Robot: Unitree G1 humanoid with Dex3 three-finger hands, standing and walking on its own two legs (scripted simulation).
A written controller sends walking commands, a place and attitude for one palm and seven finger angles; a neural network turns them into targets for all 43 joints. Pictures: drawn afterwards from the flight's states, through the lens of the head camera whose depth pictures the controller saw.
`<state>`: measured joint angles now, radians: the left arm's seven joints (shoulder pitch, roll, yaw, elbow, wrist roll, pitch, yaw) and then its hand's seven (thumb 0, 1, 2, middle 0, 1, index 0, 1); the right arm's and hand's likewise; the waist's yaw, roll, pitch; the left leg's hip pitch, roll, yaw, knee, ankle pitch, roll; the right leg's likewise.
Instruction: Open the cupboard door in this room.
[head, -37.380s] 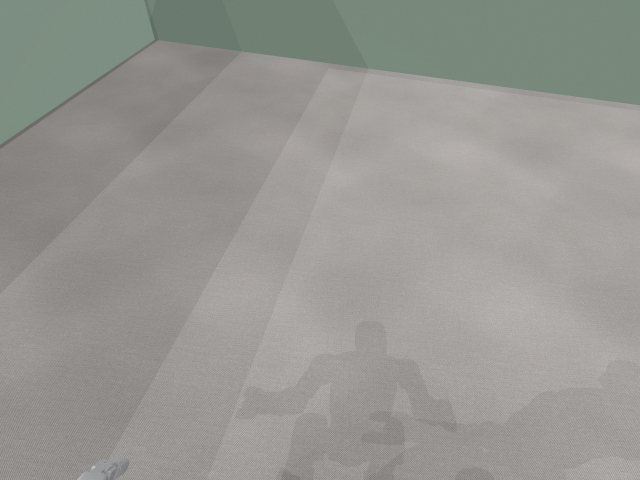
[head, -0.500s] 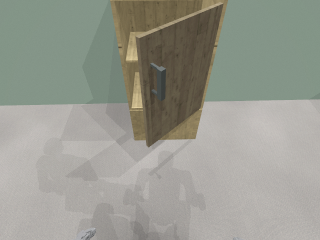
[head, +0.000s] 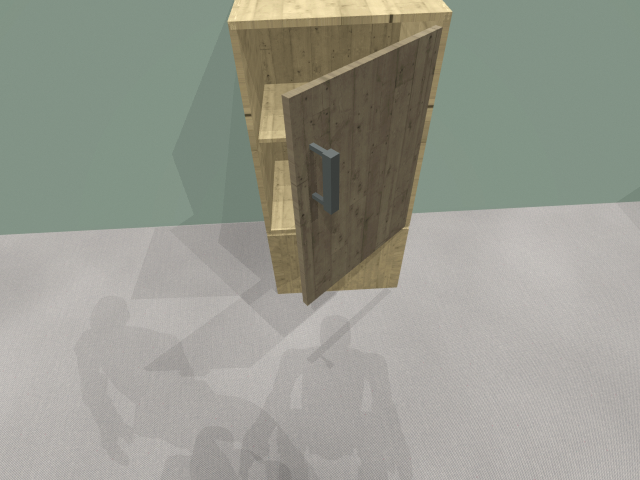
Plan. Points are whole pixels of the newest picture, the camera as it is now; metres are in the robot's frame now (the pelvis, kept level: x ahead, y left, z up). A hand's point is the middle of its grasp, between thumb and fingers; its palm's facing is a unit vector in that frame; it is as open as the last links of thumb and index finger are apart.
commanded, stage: let the arm hang, fingers relaxed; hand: left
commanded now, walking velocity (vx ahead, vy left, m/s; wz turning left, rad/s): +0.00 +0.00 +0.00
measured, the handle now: (323, 178) +0.63 +0.03 +0.01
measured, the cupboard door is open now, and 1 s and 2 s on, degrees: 41 41 41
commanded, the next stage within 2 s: look to check the result in 0.36 s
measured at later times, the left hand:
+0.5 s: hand out of the picture -0.03 +0.17 -0.18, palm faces +0.05 -0.98 -0.18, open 7.3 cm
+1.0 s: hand out of the picture +0.00 +0.16 -0.18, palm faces +0.03 -0.98 -0.17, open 7.3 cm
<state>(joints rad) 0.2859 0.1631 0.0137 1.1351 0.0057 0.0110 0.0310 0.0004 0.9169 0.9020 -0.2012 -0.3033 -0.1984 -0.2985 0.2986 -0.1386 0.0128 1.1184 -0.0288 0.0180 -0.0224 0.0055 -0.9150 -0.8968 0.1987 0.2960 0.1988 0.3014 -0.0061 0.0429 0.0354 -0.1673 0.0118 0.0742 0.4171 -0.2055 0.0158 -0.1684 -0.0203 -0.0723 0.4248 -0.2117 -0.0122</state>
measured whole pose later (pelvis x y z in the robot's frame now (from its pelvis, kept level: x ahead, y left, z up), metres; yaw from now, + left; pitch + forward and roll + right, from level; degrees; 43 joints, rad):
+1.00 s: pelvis +0.01 +0.00 +0.00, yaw +0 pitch -1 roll +0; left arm 0.28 0.12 0.02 1.15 0.01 0.00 0.04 0.00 0.91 0.90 -0.20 -0.30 -0.20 -0.30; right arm 0.29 -0.12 0.00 1.15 -0.03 0.00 -0.03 0.00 -0.91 -0.90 0.20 0.30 0.20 0.30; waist -0.01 0.01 0.04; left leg -0.18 0.01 0.08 0.41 -0.22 0.02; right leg -0.18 -0.02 -0.06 0.43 -0.22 -0.01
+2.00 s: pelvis +0.03 -0.02 +0.00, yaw -26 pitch +1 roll +0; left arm 0.29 0.18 0.08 0.95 0.02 0.03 0.02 0.00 0.91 0.90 -0.21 -0.30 -0.20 -0.30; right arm 0.03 -0.20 -0.06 0.88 -0.01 0.06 -0.03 0.00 -0.91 -0.90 0.20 0.30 0.20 0.30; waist 0.06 -0.02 0.09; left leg -0.48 0.01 -0.06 0.94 -0.40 -0.05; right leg -0.23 0.14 0.21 0.45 -0.22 -0.07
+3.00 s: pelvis +0.11 -0.05 -0.01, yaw -62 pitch +1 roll -1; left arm 0.34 0.20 0.08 0.98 0.02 0.00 -0.02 0.00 0.91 0.90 -0.21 -0.30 -0.20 -0.30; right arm 0.16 -0.20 -0.06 0.87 -0.02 -0.01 0.01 0.00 -0.91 -0.90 0.20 0.30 0.20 0.30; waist 0.04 -0.02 0.04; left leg -0.39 0.04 0.03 0.64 -0.33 -0.05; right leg -0.15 0.06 0.13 0.48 -0.35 -0.02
